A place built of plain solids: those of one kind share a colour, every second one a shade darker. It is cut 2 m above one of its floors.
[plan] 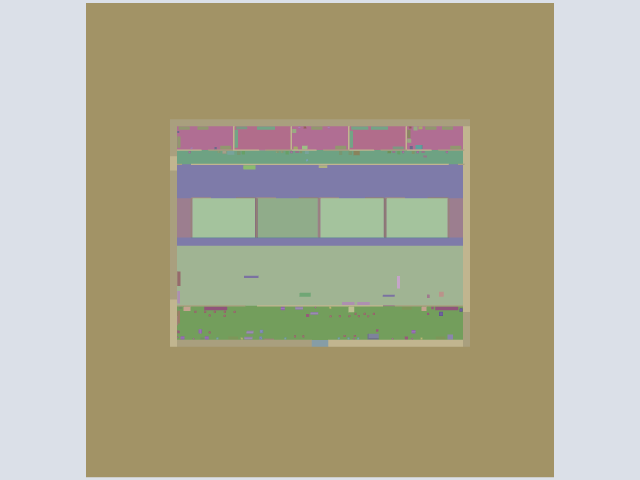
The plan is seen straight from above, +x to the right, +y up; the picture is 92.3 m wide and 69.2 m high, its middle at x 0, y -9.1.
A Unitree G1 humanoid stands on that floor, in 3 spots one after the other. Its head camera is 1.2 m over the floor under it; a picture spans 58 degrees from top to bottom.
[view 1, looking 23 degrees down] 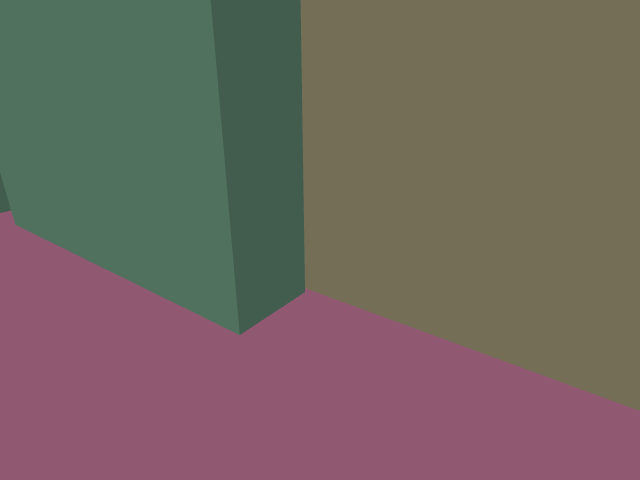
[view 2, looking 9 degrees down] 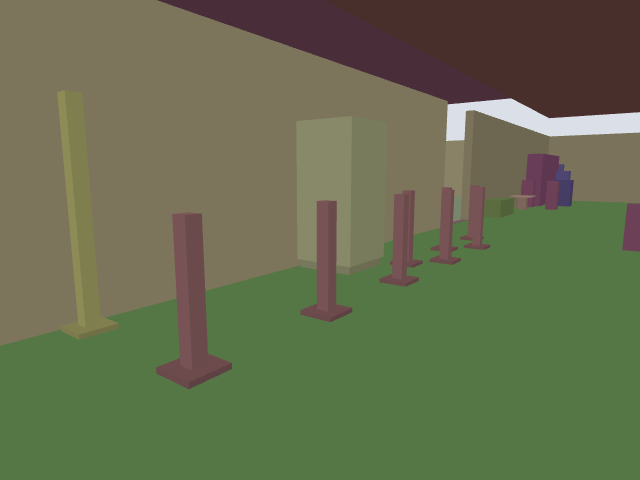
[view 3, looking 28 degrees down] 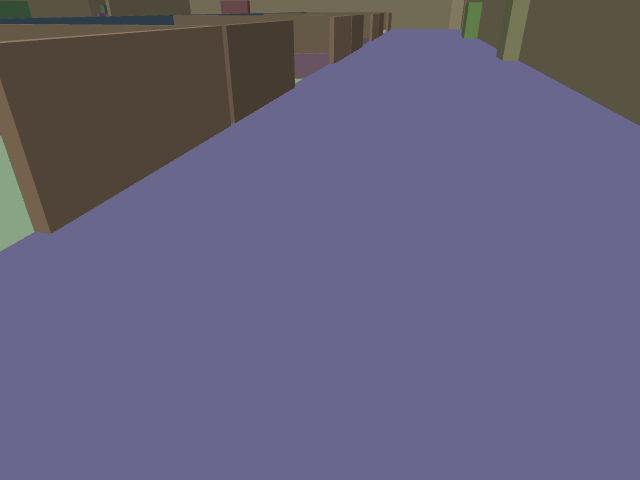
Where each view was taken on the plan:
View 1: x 11.09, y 5.63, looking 126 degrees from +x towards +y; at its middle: wall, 2.25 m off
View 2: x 0.00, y -22.19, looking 37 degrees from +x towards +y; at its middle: post_lobby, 3.57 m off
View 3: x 14.22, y -0.89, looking -168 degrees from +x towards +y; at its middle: floor_walkway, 2.56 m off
